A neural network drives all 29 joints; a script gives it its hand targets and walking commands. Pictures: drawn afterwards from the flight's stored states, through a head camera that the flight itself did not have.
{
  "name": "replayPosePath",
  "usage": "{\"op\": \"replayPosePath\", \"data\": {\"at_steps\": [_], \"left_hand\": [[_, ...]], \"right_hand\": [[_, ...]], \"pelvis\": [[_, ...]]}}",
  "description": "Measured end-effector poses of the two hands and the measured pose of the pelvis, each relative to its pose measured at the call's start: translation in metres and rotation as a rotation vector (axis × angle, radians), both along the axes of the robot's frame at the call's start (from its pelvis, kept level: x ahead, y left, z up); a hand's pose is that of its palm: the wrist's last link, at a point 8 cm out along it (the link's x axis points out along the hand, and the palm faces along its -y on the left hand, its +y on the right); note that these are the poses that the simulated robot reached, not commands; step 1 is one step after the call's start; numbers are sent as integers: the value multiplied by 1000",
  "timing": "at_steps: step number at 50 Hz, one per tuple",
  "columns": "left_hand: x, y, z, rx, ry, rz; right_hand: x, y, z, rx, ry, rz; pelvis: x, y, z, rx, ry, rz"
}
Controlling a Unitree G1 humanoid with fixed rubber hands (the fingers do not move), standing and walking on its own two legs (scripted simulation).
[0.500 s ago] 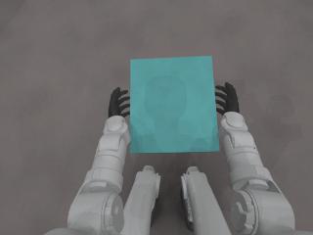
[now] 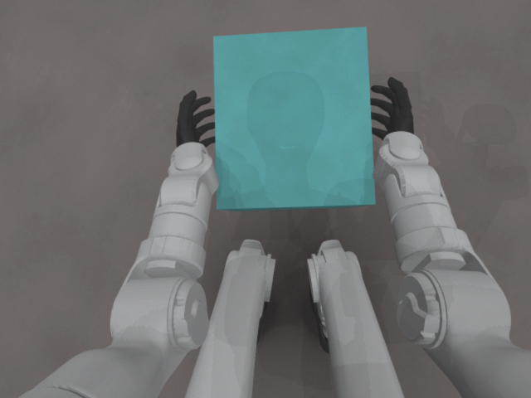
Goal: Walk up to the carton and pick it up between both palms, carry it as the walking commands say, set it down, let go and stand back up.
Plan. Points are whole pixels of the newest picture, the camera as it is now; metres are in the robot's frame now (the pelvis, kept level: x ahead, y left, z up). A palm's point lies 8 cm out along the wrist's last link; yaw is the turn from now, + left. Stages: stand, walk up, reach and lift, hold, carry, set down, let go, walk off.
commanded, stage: set down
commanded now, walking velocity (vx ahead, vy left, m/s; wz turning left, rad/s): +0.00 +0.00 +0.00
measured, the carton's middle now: (290, 134) +0.49 +0.00 -0.17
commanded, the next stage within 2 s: none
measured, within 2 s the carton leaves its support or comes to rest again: rests again in 1.78 s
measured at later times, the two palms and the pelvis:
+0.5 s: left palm (206, 146) +0.47 +0.15 -0.18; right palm (377, 134) +0.49 -0.15 -0.18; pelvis -0.02 +0.00 -0.06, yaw +0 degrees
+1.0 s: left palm (217, 152) +0.49 +0.15 -0.28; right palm (363, 142) +0.51 -0.15 -0.28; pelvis -0.04 +0.01 -0.12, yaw +0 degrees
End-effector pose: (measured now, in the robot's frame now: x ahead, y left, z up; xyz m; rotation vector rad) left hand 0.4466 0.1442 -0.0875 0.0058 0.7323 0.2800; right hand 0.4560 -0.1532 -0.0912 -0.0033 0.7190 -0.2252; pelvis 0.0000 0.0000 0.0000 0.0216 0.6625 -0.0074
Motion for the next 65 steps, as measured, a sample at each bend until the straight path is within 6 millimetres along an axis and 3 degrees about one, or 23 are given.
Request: {"op": "replayPosePath", "data": {"at_steps": [25,34,40,46,54,59,65], "left_hand": [[28,2,-92,17,12,-8],[39,3,-144,21,-25,2],[34,5,-176,16,13,13],[36,5,-186,33,45,-11],[54,3,-195,3,34,-77],[61,1,-212,-12,38,-97],[56,0,-231,-20,67,-104]], "right_hand": [[31,2,-90,-30,14,28],[45,4,-141,-34,-23,42],[43,6,-174,-7,17,27],[42,5,-186,-29,47,43],[59,-2,-194,-40,38,61],[68,-8,-208,-37,44,77],[66,-8,-225,-53,74,74]], "pelvis": [[-15,3,-62,-1,6,0],[-34,4,-76,-2,-202,-6],[-33,4,-99,-5,-173,-1],[-35,5,-110,-7,-186,0],[-37,5,-124,-3,-174,0],[-34,3,-133,0,-153,-1],[-24,0,-141,4,-151,0]]}}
